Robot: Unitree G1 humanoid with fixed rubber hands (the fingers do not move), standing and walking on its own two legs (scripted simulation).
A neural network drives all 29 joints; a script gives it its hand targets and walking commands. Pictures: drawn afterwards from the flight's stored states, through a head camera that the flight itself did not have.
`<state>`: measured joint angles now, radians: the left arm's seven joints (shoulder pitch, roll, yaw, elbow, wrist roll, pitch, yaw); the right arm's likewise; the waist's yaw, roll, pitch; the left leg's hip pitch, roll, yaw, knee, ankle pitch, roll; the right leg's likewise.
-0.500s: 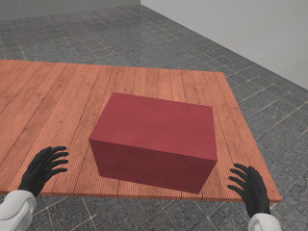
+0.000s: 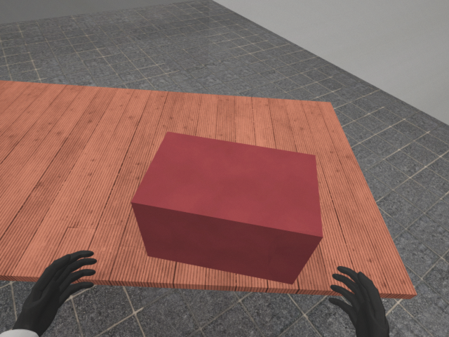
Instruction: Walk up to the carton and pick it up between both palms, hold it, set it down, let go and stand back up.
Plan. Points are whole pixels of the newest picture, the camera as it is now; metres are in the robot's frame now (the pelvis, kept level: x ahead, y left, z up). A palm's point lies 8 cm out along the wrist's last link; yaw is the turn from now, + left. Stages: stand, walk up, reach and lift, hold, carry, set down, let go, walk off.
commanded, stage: set down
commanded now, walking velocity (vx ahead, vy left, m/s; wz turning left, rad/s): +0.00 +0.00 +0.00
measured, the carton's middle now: (229, 207) +0.37 +0.01 +0.02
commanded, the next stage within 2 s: let go in 1.12 s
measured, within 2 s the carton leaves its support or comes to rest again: neither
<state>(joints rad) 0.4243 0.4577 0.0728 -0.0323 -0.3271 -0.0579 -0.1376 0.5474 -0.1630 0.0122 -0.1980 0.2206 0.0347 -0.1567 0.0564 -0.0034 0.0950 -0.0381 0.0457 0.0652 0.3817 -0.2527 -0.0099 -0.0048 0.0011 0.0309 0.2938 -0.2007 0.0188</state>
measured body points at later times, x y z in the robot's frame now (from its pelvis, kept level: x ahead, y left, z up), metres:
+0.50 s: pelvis -0.02 -0.01 +0.00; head -0.03 -0.01 +0.45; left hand +0.14 +0.26 -0.02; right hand +0.17 -0.23 -0.02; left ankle -0.02 +0.11 -0.75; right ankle -0.02 -0.14 -0.75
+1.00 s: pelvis -0.01 -0.03 +0.00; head -0.01 -0.03 +0.45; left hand +0.15 +0.22 -0.07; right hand +0.17 -0.25 -0.07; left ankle -0.02 +0.11 -0.75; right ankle -0.02 -0.14 -0.75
